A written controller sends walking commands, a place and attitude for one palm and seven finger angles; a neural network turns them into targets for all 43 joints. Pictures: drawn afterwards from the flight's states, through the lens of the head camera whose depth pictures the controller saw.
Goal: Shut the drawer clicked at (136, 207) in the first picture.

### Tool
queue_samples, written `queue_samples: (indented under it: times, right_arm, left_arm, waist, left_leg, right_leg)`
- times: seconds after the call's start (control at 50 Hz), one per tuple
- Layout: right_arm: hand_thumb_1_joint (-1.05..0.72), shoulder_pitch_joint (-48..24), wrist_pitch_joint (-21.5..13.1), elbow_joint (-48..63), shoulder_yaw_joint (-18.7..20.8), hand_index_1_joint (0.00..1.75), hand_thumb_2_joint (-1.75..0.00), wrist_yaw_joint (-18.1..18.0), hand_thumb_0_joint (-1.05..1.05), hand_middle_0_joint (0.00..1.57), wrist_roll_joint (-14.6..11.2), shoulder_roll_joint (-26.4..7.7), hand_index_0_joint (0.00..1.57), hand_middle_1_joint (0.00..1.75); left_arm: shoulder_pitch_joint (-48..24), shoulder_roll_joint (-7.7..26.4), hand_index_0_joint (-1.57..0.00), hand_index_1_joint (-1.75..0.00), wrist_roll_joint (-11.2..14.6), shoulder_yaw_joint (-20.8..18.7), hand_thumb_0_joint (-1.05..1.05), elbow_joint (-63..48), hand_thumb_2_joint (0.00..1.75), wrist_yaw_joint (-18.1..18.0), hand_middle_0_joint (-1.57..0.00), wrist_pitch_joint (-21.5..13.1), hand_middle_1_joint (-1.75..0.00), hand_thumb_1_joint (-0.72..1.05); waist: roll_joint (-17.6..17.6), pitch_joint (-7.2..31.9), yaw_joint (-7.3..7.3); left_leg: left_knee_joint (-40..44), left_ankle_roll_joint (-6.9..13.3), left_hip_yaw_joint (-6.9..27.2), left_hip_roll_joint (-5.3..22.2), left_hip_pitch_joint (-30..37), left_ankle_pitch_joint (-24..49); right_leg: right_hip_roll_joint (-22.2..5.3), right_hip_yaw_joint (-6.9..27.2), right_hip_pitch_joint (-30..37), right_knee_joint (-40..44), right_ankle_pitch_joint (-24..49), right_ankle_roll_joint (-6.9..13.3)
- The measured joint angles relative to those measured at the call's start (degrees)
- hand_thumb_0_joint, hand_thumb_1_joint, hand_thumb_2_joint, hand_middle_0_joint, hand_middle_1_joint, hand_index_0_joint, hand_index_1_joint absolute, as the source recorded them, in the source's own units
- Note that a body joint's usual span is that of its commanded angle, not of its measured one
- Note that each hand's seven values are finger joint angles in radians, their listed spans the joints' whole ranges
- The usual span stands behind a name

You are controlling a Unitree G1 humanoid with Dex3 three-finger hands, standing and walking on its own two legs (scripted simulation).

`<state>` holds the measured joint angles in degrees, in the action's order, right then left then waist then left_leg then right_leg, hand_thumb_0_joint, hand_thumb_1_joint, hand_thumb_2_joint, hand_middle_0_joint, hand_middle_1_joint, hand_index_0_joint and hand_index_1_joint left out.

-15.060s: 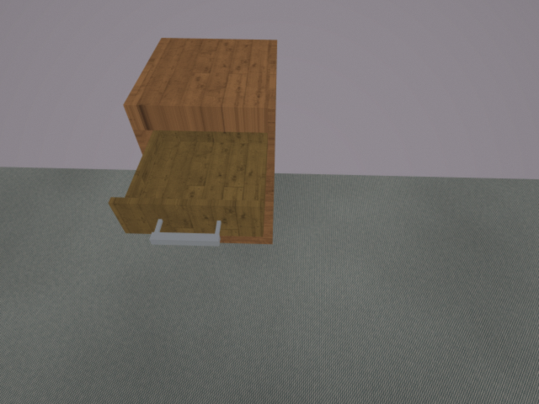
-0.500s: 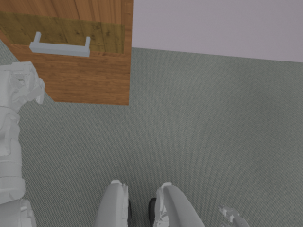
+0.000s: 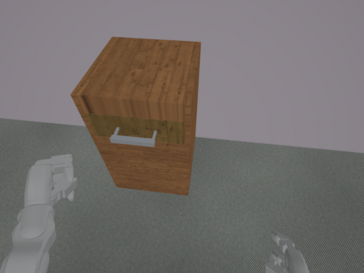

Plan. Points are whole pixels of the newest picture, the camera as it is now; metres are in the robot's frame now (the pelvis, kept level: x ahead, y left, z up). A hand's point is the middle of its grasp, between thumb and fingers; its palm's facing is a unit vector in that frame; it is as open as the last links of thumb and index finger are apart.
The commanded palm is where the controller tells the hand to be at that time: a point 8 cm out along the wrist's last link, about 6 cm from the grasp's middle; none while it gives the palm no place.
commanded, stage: draw the hand back to the body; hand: left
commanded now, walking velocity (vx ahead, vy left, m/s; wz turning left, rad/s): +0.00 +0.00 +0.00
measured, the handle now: (134, 136) +0.63 +0.23 -0.19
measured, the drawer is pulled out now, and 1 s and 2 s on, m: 0.00 0.00 0.00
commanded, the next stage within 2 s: step back with the hand held close in 0.54 s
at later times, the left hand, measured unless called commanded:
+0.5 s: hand (28, 214) +0.17 +0.21 +0.20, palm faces +0.40 -0.82 -0.40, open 3.3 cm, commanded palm +0.13 +0.25 +0.20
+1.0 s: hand (55, 215) +0.18 +0.20 +0.16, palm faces +0.23 -0.84 -0.48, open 3.3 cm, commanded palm +0.12 +0.25 +0.20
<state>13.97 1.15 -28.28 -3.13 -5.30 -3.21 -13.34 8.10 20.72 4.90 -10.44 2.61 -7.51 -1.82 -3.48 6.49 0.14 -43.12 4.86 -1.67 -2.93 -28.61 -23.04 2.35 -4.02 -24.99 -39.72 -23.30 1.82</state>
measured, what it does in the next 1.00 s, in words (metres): stands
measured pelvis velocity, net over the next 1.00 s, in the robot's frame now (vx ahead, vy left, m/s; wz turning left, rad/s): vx -0.02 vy -0.03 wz -0.04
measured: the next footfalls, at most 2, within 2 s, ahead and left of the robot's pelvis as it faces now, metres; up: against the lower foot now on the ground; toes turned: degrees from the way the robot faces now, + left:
none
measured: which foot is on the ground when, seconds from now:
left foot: down 0.00-1.00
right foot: down 0.00-1.00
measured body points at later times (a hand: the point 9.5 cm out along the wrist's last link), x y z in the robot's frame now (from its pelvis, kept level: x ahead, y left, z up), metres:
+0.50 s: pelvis +0.00 -0.03 +0.02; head -0.03 -0.06 +0.47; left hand +0.14 +0.25 +0.22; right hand +0.20 -0.24 -0.05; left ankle -0.02 +0.06 -0.71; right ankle -0.04 -0.10 -0.71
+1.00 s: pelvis -0.02 -0.03 +0.03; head +0.00 -0.04 +0.48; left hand +0.16 +0.24 +0.19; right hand +0.13 -0.29 -0.07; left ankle -0.02 +0.06 -0.71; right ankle -0.04 -0.10 -0.71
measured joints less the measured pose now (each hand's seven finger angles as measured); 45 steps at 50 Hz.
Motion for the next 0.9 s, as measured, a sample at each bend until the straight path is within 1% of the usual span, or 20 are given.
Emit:
queue_samples:
  times: [0.04,0.1,0.18,0.3,0.4,0.46,0.5,0.58,0.64,0.68,0.7,0.78,0.82,0.86,0.9]
  right_arm:
    - [-0.90,-0.37,-0.76,-0.51,-0.08,0.30,-0.90,0.45,0.01,0.20,0.03,0.12,0.20,0.30]
    - [-0.90,-1.03,-1.37,-0.96,-0.15,0.30,-0.90,1.33,0.01,0.20,0.04,0.27,0.20,0.30]
    - [-0.90,-1.71,-1.78,-1.35,-0.05,0.30,-0.90,2.07,0.01,0.20,0.22,0.57,0.20,0.30]
    - [-0.90,-1.35,-3.88,-2.07,0.69,0.30,-0.90,2.39,0.01,0.20,0.60,0.12,0.20,0.30]
    - [-0.90,-1.43,-6.01,-3.13,1.54,0.30,-0.90,2.68,0.01,0.20,0.90,-0.55,0.20,0.30]
    - [-0.90,-2.19,-5.88,-3.76,1.93,0.30,-0.90,2.65,0.01,0.20,0.88,-0.36,0.20,0.30]
    - [-0.90,-2.70,-5.50,-4.00,2.03,0.30,-0.90,2.49,0.01,0.20,0.82,-0.16,0.20,0.30]
    - [-0.90,-2.53,-5.44,-4.42,1.91,0.30,-0.90,2.04,0.01,0.20,1.10,0.20,0.20,0.30]
    - [-0.90,-1.36,-6.37,-4.96,1.78,0.30,-0.90,1.76,0.01,0.20,1.37,0.22,0.20,0.30]
    - [-0.90,-0.58,-7.23,-5.41,1.75,0.30,-0.90,1.62,0.01,0.20,1.50,0.03,0.20,0.30]
    - [-0.90,-0.25,-7.25,-5.33,1.82,0.30,-0.90,1.70,0.01,0.20,1.56,-0.10,0.20,0.30]
    - [-0.90,-0.89,-5.98,-5.74,2.68,0.30,-0.90,2.41,0.01,0.20,2.03,-0.20,0.20,0.30]
    - [-0.90,-1.63,-5.01,-5.91,3.22,0.30,-0.90,2.84,0.01,0.20,2.07,-0.43,0.20,0.30]
    - [-0.90,-2.21,-4.05,-5.84,3.83,0.30,-0.90,3.19,0.01,0.20,2.02,-0.88,0.20,0.30]
    - [-0.90,-2.57,-3.16,-5.58,4.46,0.30,-0.90,3.33,0.01,0.20,1.94,-1.34,0.20,0.30]
  left_arm:
    - [2.35,-0.45,-1.40,-1.60,0.20,0.05,0.02,-3.74,0.90,-0.19,-1.40,-0.12,-1.60,0.89]
    - [6.91,-1.29,-1.40,-1.60,0.71,0.32,0.02,-8.67,0.90,0.57,-1.40,-0.54,-1.60,0.90]
    - [13.51,-1.66,-1.40,-1.60,1.30,-0.21,0.02,-14.47,0.90,1.88,-1.40,-0.40,-1.60,0.89]
    - [21.44,-0.09,-1.40,-1.60,1.49,-3.76,0.02,-25.33,0.90,1.91,-1.40,-0.09,-1.60,0.89]
    - [25.83,0.72,-1.40,-1.60,1.56,-6.76,0.02,-33.89,0.90,1.71,-1.40,-2.41,-1.60,0.89]
    - [26.14,0.11,-1.41,-1.60,1.64,-7.66,0.02,-33.68,0.90,2.02,-1.40,-4.32,-1.60,0.89]
    - [25.21,-0.96,-1.41,-1.60,1.70,-7.50,0.01,-31.16,0.90,2.24,-1.40,-4.69,-1.60,0.89]
    - [23.83,-2.50,-1.41,-1.60,1.52,-6.32,0.01,-26.50,0.90,2.40,-1.41,-3.74,-1.60,0.89]
    - [24.47,-2.66,-1.41,-1.60,1.11,-5.01,0.02,-27.03,0.90,2.17,-1.41,-3.03,-1.60,0.89]
    - [25.06,-2.32,-1.41,-1.60,0.89,-4.35,0.02,-28.61,0.90,1.99,-1.41,-3.18,-1.60,0.89]
    - [25.01,-1.94,-1.41,-1.60,0.66,-4.62,0.02,-29.43,0.90,2.13,-1.41,-3.69,-1.60,0.89]
    - [23.05,-0.08,-1.41,-1.60,-0.53,-9.13,0.02,-29.10,0.90,1.76,-1.41,-9.34,-1.60,0.88]
    - [22.35,0.03,-1.41,-1.60,-0.74,-10.62,0.02,-27.34,0.90,1.56,-1.41,-11.08,-1.60,0.88]
    - [22.63,-0.52,-1.41,-1.60,-0.82,-10.67,0.02,-25.66,0.90,1.61,-1.41,-11.56,-1.60,0.89]
    - [23.90,-1.17,-1.41,-1.60,-0.95,-9.72,0.02,-24.92,0.90,1.88,-1.40,-11.28,-1.60,0.89]
  waist:
    - [-0.69,-0.24,0.34]
    - [-1.45,-0.68,0.56]
    - [-1.41,-1.49,0.73]
    - [-0.81,-2.36,1.84]
    - [-1.61,-2.23,2.88]
    - [-2.03,-2.72,3.04]
    - [-2.15,-3.52,2.98]
    - [-1.75,-4.79,2.88]
    - [-1.34,-4.72,2.93]
    - [-1.35,-4.40,2.81]
    - [-1.49,-4.19,2.74]
    - [-1.88,-3.97,1.45]
    - [-1.86,-4.39,0.58]
    - [-1.76,-5.00,-0.25]
    - [-1.52,-5.70,-0.94]
  left_leg:
    - [2.41,-0.05,0.00,-0.23,3.06,0.77]
    - [5.78,-0.11,-0.22,-0.40,7.28,1.85]
    - [9.21,-0.37,-0.44,-0.30,11.68,3.01]
    - [12.15,-1.11,0.09,0.11,15.82,4.24]
    - [13.43,-1.47,0.35,0.31,17.60,5.04]
    - [13.62,-1.71,0.49,0.50,18.09,5.45]
    - [13.59,-1.91,0.66,0.69,18.11,5.77]
    - [13.75,-2.36,0.77,1.14,18.00,6.39]
    - [13.98,-2.67,0.65,1.51,18.38,6.48]
    - [14.11,-2.83,0.61,1.67,18.84,6.41]
    - [13.96,-2.88,0.65,1.83,18.76,6.31]
    - [12.70,-3.00,1.17,2.81,16.62,6.08]
    - [13.13,-3.27,0.99,2.98,15.78,6.48]
    - [14.10,-2.97,0.41,2.75,15.25,7.24]
    - [15.18,-2.54,-0.25,2.31,14.87,8.04]
  right_leg:
    - [-0.14,0.16,2.97,2.26,0.71,-0.08]
    - [-0.20,0.61,6.91,5.25,1.72,-0.08]
    - [0.00,1.06,11.01,8.28,2.81,0.21]
    - [0.54,0.76,15.40,11.68,4.16,0.93]
    - [0.78,0.56,17.25,13.06,4.96,1.32]
    - [0.97,0.40,17.74,13.23,5.29,1.60]
    - [1.16,0.21,17.82,13.29,5.59,1.83]
    - [1.60,0.08,17.70,13.48,6.20,2.36]
    - [1.97,0.24,18.08,13.90,6.49,2.71]
    - [2.14,0.31,18.57,14.15,6.52,2.87]
    - [2.31,0.29,18.68,14.41,6.59,2.90]
    - [3.41,0.21,17.82,16.11,7.93,3.09]
    - [3.58,0.55,16.90,16.62,8.66,2.94]
    - [3.29,1.09,15.85,16.75,9.18,2.53]
    - [2.79,1.66,14.72,16.46,9.44,2.10]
